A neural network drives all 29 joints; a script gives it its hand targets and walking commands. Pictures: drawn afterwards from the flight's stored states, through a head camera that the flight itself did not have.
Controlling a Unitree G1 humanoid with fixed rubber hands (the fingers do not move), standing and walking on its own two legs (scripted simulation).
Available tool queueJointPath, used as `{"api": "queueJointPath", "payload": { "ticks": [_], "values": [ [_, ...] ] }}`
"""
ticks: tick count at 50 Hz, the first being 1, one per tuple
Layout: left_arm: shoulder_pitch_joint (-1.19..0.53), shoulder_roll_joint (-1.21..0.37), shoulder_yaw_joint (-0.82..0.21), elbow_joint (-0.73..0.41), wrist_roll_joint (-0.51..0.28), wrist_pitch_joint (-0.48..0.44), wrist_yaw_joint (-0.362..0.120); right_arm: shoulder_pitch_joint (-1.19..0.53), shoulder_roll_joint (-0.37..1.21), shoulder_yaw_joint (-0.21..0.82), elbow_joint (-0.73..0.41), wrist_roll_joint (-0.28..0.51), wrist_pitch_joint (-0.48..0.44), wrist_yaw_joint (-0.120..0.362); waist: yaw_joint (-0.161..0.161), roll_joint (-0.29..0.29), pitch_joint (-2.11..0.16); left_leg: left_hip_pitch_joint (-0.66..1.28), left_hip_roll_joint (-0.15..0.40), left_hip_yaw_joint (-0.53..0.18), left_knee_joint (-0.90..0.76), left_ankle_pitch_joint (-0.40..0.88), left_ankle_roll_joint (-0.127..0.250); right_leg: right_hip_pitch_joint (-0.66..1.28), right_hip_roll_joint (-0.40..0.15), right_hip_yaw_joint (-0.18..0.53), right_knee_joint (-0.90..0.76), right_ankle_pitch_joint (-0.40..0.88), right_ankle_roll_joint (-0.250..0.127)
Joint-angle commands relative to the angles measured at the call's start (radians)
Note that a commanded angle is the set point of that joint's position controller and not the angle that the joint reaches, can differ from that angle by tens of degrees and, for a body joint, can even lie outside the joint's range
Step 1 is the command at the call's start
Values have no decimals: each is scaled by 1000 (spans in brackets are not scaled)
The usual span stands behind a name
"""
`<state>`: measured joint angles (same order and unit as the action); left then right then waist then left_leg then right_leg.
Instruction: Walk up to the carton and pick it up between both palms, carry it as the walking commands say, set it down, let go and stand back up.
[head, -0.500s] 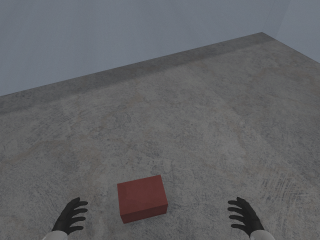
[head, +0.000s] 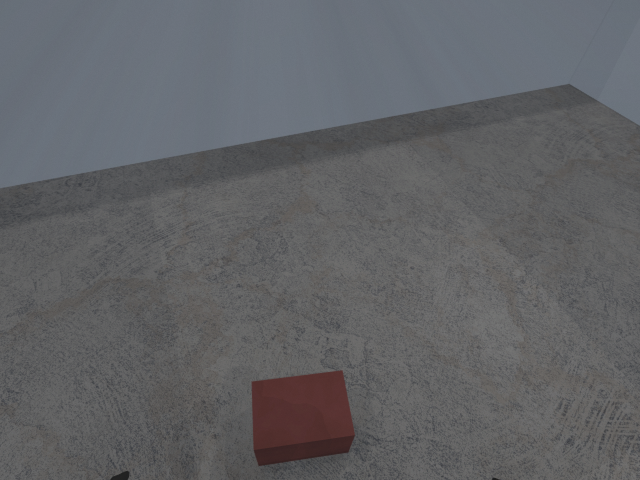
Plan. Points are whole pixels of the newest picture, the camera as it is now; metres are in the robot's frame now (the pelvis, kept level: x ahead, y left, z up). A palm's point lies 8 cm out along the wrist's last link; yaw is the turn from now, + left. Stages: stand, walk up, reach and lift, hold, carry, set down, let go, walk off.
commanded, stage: stand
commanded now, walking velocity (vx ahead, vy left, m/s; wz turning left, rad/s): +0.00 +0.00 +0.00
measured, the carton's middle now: (300, 417) +0.40 +0.03 -0.67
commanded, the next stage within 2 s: none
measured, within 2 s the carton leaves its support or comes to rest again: neither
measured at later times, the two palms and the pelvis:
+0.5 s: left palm out of the picture +0.01 +0.27 -0.12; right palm out of the picture +0.06 -0.26 -0.11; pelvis +0.00 +0.00 +0.00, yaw +3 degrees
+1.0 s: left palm out of the picture -0.07 +0.24 -0.13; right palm out of the picture +0.01 -0.25 -0.12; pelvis -0.02 -0.01 +0.01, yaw +4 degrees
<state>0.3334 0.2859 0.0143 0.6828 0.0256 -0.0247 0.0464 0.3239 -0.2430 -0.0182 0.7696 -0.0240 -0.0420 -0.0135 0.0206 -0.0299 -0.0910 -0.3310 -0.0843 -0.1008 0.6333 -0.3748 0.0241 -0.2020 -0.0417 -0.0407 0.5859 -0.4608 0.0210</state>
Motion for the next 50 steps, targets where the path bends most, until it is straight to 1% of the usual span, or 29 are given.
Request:
{"api": "queueJointPath", "payload": {
  "ticks": [1,4,8,15,24,34,50],
  "values": [
    [47,109,27,-40,-4,-2,9,51,-126,-32,-37,4,-1,-10,-1,13,0,14,107,-78,-34,590,10,49,-63,35,-20,507,-2],
    [58,108,27,-22,-6,8,13,45,-124,-30,-28,5,8,-15,0,18,9,17,103,-80,-26,597,15,51,-60,22,-19,503,-6],
    [67,107,27,1,-7,19,16,36,-124,-27,-19,5,19,-20,1,28,23,18,99,-90,-25,586,21,50,-55,10,-27,459,-9],
    [80,106,26,47,-6,34,16,30,-128,-23,3,5,32,-26,2,38,51,15,94,-111,-39,543,30,62,-51,-1,-51,380,-17],
    [98,98,21,114,-5,44,13,32,-127,-17,45,7,42,-29,1,38,89,8,88,-131,-66,481,33,86,-52,-6,-88,324,-27],
    [118,81,12,192,-4,48,8,38,-108,-6,110,8,49,-29,-2,40,124,7,84,-141,-94,438,32,108,-55,-8,-126,295,-37],
    [145,33,-3,312,-3,47,8,43,-56,13,227,10,54,-34,-4,38,159,8,85,-144,-126,405,23,128,-60,-8,-164,291,-47]
  ]
}}
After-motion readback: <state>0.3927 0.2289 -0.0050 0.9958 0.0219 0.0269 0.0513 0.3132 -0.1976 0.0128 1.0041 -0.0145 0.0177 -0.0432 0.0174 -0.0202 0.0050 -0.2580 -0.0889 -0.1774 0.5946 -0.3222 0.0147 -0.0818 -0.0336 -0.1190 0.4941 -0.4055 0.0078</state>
